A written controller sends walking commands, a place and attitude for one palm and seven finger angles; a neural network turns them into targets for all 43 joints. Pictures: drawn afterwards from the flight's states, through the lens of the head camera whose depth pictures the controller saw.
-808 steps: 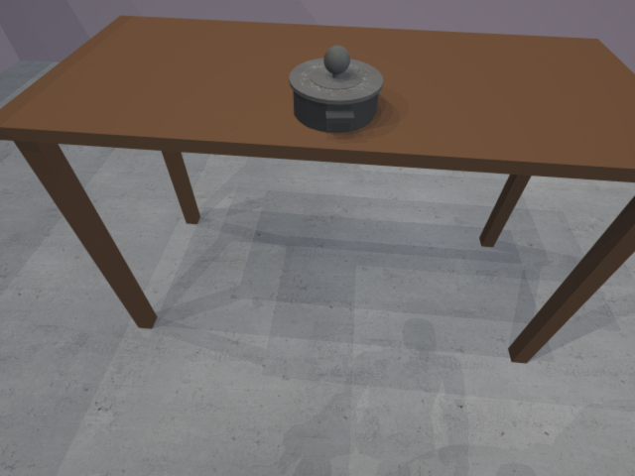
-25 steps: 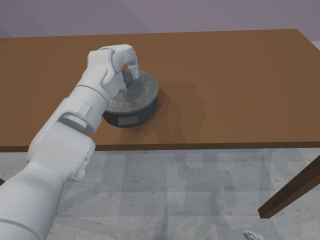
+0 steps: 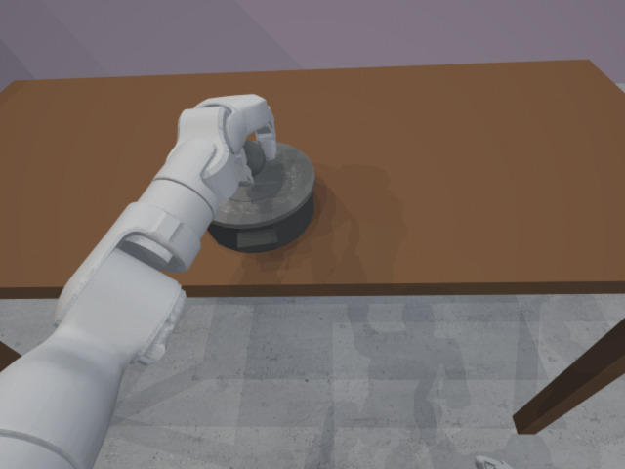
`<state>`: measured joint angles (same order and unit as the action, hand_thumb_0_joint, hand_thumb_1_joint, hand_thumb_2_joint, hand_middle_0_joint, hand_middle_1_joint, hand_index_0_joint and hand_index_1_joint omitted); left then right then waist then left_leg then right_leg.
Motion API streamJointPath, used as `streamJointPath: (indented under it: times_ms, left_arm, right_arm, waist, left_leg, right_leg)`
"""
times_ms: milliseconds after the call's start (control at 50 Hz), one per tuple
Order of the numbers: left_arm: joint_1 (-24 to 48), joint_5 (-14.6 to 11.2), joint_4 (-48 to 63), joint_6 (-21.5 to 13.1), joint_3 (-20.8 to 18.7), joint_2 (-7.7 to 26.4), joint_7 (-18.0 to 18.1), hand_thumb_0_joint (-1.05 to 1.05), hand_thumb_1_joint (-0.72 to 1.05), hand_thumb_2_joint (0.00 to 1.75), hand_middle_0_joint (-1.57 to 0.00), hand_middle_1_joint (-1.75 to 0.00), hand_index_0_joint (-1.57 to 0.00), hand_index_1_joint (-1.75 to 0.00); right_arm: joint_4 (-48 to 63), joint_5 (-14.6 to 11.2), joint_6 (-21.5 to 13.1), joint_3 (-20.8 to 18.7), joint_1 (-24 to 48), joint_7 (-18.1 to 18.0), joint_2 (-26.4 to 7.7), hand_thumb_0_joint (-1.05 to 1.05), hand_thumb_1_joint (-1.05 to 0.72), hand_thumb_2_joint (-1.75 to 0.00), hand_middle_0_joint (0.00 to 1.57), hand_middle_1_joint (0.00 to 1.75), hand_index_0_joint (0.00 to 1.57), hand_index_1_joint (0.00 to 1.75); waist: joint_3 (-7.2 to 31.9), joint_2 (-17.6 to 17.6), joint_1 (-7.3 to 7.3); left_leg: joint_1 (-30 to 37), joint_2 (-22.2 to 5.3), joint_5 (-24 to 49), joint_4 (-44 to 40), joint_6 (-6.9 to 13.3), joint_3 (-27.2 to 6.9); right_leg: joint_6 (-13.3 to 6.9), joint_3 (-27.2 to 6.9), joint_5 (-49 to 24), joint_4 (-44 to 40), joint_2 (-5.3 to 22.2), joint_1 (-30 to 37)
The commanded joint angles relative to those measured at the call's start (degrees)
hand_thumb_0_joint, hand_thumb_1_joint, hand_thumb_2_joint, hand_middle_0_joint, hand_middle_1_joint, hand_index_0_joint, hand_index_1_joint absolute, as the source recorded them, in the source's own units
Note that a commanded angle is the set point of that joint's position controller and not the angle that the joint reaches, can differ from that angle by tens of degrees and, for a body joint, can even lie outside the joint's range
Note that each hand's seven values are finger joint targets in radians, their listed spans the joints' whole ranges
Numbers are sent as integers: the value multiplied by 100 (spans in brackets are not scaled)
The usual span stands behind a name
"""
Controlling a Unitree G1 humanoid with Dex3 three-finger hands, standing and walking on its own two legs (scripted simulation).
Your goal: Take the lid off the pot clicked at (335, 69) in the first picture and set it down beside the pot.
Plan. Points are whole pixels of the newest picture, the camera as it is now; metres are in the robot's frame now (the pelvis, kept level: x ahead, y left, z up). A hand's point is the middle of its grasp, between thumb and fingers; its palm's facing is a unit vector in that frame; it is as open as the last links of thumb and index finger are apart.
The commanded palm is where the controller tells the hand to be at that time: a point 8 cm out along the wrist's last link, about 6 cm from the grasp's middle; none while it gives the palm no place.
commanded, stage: close the fingers and squeeze the knob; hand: left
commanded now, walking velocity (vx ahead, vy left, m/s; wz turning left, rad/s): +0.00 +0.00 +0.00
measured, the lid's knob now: (246, 158) +0.48 +0.10 +0.16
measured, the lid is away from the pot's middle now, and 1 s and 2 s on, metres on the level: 0.00 0.00 0.02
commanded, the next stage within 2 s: lift the lid straight up in 0.12 s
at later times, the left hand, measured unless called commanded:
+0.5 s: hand (238, 156) +0.45 +0.10 +0.19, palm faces -0.32 -0.06 -0.94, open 7.8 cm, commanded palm +0.44 +0.10 +0.26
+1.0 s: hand (235, 125) +0.45 +0.10 +0.23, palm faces -0.29 -0.06 -0.96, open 7.8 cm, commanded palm +0.45 +0.10 +0.30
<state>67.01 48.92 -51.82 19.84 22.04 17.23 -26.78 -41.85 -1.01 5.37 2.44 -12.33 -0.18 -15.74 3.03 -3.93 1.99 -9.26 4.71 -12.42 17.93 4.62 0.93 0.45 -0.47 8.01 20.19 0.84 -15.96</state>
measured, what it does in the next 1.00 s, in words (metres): stands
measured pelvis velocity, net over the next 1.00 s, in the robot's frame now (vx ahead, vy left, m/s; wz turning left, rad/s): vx -0.01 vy -0.01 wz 0.00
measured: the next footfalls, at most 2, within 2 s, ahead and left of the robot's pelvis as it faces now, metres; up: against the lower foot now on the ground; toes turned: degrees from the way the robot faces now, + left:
none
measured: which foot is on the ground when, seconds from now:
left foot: down 0.00-1.00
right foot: down 0.00-1.00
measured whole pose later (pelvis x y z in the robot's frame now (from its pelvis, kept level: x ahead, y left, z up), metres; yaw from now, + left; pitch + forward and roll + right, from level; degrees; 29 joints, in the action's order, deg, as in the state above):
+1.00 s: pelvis -0.01 -0.01 +0.00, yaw +0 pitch +3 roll +0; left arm 75.1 49.0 -55.7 19.1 21.2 19.5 -28.9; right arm -43.4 -1.1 2.7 3.1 -11.7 -1.7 -15.8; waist 2.0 -3.5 2.2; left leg -8.3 4.5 -10.9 16.6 4.0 0.7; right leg -0.2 -0.2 6.9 19.6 0.7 -15.3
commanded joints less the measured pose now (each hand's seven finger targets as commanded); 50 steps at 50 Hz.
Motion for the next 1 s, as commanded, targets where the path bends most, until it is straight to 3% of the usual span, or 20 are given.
streamJointPath:
  times_ms: [0,20,80,140,200,260,320,340,400,420,440,480,540,620,660,720,740,860,940,980]
  left_arm:
    - [3390,161,1200,-24,-521,1165,187,0,60,86,-83,-103,-80,-103]
    - [3221,67,1249,-19,-414,1012,185,0,61,86,-84,-103,-80,-103]
    - [3376,136,1036,-1,-433,1063,187,0,64,88,-85,-104,-81,-104]
    - [3667,140,1408,-56,-526,1212,219,0,67,88,-85,-104,-82,-104]
    - [3373,135,1298,-25,-265,857,185,0,68,89,-85,-105,-82,-104]
    - [3720,144,1510,-49,-621,1323,231,0,69,89,-85,-105,-82,-105]
    - [3762,2,1814,-67,-393,1070,237,0,70,89,-85,-105,-82,-105]
    - [4052,97,2017,-102,-673,1448,267,0,70,89,-85,-105,-82,-105]
    - [3842,132,1726,-48,-752,1511,266,0,70,89,-85,-105,-82,-105]
    - [3642,39,1729,-36,-742,1486,258,0,70,89,-85,-105,-82,-105]
    - [3991,131,1753,-53,-700,1504,251,0,70,89,-85,-105,-82,-105]
    - [3872,84,1548,-15,-359,1063,202,0,70,89,-85,-105,-82,-105]
    - [4101,121,1840,-49,-506,1287,189,0,70,89,-85,-105,-82,-105]
    - [4031,75,1248,-10,-624,1409,179,0,70,89,-85,-105,-82,-105]
    - [4371,184,1162,-56,-744,1620,193,0,70,89,-85,-105,-82,-105]
    - [4494,104,1342,-97,-433,1271,182,0,70,89,-85,-105,-82,-105]
    - [4681,211,1408,-127,-649,1568,191,0,70,89,-85,-105,-82,-105]
    - [4603,230,516,-59,-542,1435,137,0,70,89,-85,-105,-82,-105]
    - [5114,252,1208,-167,-602,1610,148,0,70,89,-85,-105,-82,-105]
    - [4978,270,861,-136,-451,1403,131,0,70,89,-85,-105,-82,-105]
  right_arm:
    - [691,1,-260,-219,360,-5,-656,0,-90,-90,20,30,20,30]
    - [745,3,-232,-228,429,12,-703,0,-90,-90,20,30,20,30]
    - [639,-12,-234,-211,351,-9,-652,0,-90,-90,20,30,20,30]
    - [672,11,-250,-201,374,-8,-655,0,-90,-90,20,30,20,30]
    - [695,-4,-296,-210,438,15,-617,0,-90,-90,20,30,20,30]
    - [691,25,-321,-209,454,-4,-627,0,-90,-90,20,30,20,30]
    - [744,-6,-363,-225,550,7,-639,0,-90,-90,20,30,20,30]
    - [711,24,-425,-214,469,2,-605,0,-90,-90,20,30,20,30]
    - [670,17,-464,-197,503,-11,-603,0,-90,-90,20,30,20,30]
    - [718,17,-424,-216,574,-5,-672,0,-90,-90,20,30,20,30]
    - [652,14,-443,-179,510,-11,-609,0,-90,-90,20,30,20,30]
    - [629,-25,-447,-182,537,1,-579,0,-90,-90,20,30,20,30]
    - [651,4,-470,-171,572,-3,-617,0,-90,-90,20,30,20,30]
    - [572,-5,-408,-162,588,-82,-657,0,-90,-90,20,30,20,30]
    - [551,0,-465,-120,557,-128,-588,0,-90,-90,20,30,20,30]
    - [603,-14,-459,-147,608,-114,-611,0,-90,-90,20,30,20,30]
    - [591,16,-512,-134,536,-123,-585,0,-90,-90,20,30,20,30]
    - [473,-34,-441,-113,476,-175,-616,0,-90,-90,20,30,20,30]
    - [588,0,-521,-125,488,-173,-605,0,-90,-90,20,30,20,30]
    - [520,-22,-537,-134,411,-174,-604,0,-90,-90,20,30,20,30]
  waist:
    - [2374,758,-49]
    - [2325,565,-65]
    - [2077,848,-7]
    - [2409,676,-32]
    - [2389,638,-36]
    - [2518,633,-61]
    - [2553,426,-59]
    - [2798,460,-79]
    - [2625,689,-116]
    - [2554,495,-142]
    - [2510,649,-80]
    - [2171,738,-34]
    - [2485,534,-63]
    - [2085,789,-54]
    - [2189,930,-65]
    - [2306,539,-30]
    - [2570,653,-50]
    - [1897,922,50]
    - [2680,572,4]
    - [2384,661,58]
  left_leg:
    - [716,-63,2724,78,-218,-254]
    - [746,-53,2799,108,-243,-264]
    - [611,-49,2436,26,-209,-244]
    - [769,-35,2603,21,-232,-277]
    - [870,-81,2897,103,-257,-274]
    - [859,-65,2708,90,-218,-246]
    - [1009,-62,2984,126,-262,-291]
    - [1107,-74,3051,101,-269,-328]
    - [969,-90,3121,91,-265,-293]
    - [925,-72,3078,115,-262,-257]
    - [907,-53,3001,43,-270,-284]
    - [873,-75,2850,13,-270,-272]
    - [1037,-41,2858,15,-290,-324]
    - [606,1,2049,-91,-202,-207]
    - [510,5,1964,-134,-152,-225]
    - [706,-7,2053,-95,-229,-234]
    - [760,3,2003,-116,-209,-273]
    - [317,2,1454,-238,-143,-205]
    - [661,9,1856,-184,-182,-278]
    - [609,-19,1805,-165,-169,-265]
  right_leg:
    - [-322,154,-1672,97,-332,1246]
    - [-342,185,-1665,67,-348,1145]
    - [-320,182,-1496,36,-342,1111]
    - [-326,166,-1578,52,-342,1213]
    - [-327,175,-1674,96,-331,1137]
    - [-326,142,-1655,81,-318,1297]
    - [-338,169,-1772,64,-336,1241]
    - [-322,106,-1779,68,-339,1366]
    - [-316,134,-1878,100,-329,1447]
    - [-330,147,-1886,63,-326,1407]
    - [-318,138,-1831,48,-336,1415]
    - [-309,184,-1677,22,-327,1206]
    - [-328,141,-1615,-7,-344,1241]
    - [-339,162,-1426,-63,-307,1307]
    - [-321,101,-1428,-11,-266,1473]
    - [-346,129,-1371,-30,-275,1307]
    - [-325,70,-1308,-33,-284,1418]
    - [-312,101,-992,-109,-259,1230]
    - [-322,24,-1216,-61,-266,1467]
    - [-323,71,-1141,-74,-276,1283]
